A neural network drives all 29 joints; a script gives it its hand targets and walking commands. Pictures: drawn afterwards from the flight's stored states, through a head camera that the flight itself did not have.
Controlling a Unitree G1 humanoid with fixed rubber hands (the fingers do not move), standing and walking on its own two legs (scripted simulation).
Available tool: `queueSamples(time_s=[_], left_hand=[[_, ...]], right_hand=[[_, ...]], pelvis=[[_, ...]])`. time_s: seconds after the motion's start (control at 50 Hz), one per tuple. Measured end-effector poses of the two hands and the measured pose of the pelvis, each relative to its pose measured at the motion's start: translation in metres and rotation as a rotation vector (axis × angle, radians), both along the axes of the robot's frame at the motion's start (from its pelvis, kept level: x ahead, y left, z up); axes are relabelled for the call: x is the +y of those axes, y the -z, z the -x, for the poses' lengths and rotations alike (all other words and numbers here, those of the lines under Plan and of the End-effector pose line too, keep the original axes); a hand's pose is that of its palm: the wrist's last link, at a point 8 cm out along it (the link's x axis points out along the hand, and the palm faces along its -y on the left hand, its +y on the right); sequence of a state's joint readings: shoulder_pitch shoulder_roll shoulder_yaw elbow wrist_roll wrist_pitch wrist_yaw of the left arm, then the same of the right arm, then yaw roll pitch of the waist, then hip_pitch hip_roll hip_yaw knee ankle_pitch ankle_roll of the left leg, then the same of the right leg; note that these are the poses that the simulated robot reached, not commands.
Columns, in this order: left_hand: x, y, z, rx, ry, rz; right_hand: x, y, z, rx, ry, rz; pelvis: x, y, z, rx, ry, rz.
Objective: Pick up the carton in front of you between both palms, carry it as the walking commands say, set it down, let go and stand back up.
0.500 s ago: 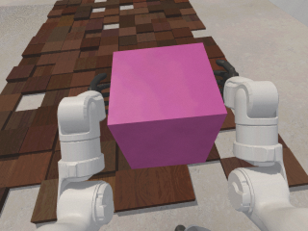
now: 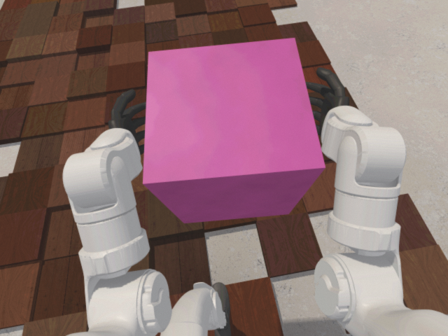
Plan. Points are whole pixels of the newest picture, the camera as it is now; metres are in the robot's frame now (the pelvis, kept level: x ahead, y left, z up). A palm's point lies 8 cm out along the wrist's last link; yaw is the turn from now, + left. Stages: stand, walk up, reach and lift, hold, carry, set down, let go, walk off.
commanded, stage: carry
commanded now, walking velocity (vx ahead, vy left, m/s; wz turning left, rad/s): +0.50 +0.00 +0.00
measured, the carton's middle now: (230, 146) +0.41 +0.00 +0.07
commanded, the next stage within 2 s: none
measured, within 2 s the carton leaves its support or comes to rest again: neither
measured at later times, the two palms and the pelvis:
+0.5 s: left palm out of the picture +0.68 +0.09 +0.21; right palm out of the picture +0.69 -0.21 +0.21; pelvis +0.30 -0.05 +0.04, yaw +0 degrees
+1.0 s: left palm out of the picture +0.75 +0.10 +0.15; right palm out of the picture +0.78 -0.20 +0.15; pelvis +0.39 -0.07 +0.04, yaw +3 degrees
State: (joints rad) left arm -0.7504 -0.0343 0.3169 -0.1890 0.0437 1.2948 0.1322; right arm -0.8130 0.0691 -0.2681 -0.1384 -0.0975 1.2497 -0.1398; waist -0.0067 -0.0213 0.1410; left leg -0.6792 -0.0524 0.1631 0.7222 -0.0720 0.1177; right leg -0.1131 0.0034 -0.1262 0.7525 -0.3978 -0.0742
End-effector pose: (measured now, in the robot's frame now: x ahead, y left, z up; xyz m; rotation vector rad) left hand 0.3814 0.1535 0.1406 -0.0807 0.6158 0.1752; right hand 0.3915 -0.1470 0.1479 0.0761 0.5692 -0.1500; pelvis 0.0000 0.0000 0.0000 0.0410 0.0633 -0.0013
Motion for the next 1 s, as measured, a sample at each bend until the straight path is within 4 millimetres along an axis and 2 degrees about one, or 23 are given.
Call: queueSamples(time_s=[0.04, 0.12, 0.24, 0.32, 0.38, 0.44, 0.48, 0.58, 0.7, 0.88, 1.0], left_hand=[[-0.009, 0.001, -0.033, 0.034, 0.045, -0.003], [-0.031, -0.008, -0.084, 0.106, 0.102, -0.018], [-0.054, -0.044, -0.16, 0.054, 0.141, -0.01], [-0.06, -0.065, -0.205, 0.003, 0.118, -0.009], [-0.062, -0.075, -0.239, -0.014, 0.09, -0.019], [-0.065, -0.076, -0.272, -0.007, 0.067, -0.051], [-0.066, -0.07, -0.289, 0.036, 0.056, -0.069], [-0.062, -0.047, -0.313, 0.141, 0.003, -0.059], [-0.057, -0.038, -0.339, 0.099, -0.04, -0.033], [-0.049, -0.019, -0.371, 0.087, -0.023, -0.001], [-0.051, -0.006, -0.368, 0.175, -0.024, -0.024]], right_hand=[[-0.01, 0.0, -0.021, 0.034, 0.031, 0.018], [-0.03, -0.002, -0.054, 0.108, 0.091, -0.005], [-0.051, -0.042, -0.121, 0.058, 0.133, -0.015], [-0.058, -0.069, -0.177, 0.008, 0.102, -0.002], [-0.06, -0.081, -0.222, -0.009, 0.054, 0.018], [-0.064, -0.079, -0.267, -0.004, 0.005, 0.029], [-0.065, -0.071, -0.29, 0.039, -0.022, 0.03], [-0.06, -0.047, -0.331, 0.141, -0.07, 0.019], [-0.055, -0.037, -0.362, 0.101, -0.071, -0.007], [-0.046, -0.028, -0.388, 0.089, -0.058, 0.034], [-0.049, -0.006, -0.387, 0.175, -0.077, 0.035]], pelvis=[[0.004, -0.007, -0.024, -0.001, -0.001, 0.002], [0.011, -0.031, -0.07, 0.013, 0.001, 0.024], [0.005, -0.054, -0.138, 0.035, 0.016, 0.048], [-0.011, -0.056, -0.19, 0.039, 0.009, 0.033], [-0.027, -0.048, -0.233, 0.029, 0.003, 0.011], [-0.043, -0.036, -0.275, 0.014, -0.002, 0.026], [-0.051, -0.035, -0.29, 0.013, -0.007, 0.037], [-0.065, -0.042, -0.318, 0.019, -0.029, 0.012], [-0.071, -0.041, -0.344, 0.022, -0.034, 0.025], [-0.069, -0.031, -0.382, 0.01, -0.05, 0.029], [-0.073, -0.04, -0.393, 0.0, -0.053, 0.039]])
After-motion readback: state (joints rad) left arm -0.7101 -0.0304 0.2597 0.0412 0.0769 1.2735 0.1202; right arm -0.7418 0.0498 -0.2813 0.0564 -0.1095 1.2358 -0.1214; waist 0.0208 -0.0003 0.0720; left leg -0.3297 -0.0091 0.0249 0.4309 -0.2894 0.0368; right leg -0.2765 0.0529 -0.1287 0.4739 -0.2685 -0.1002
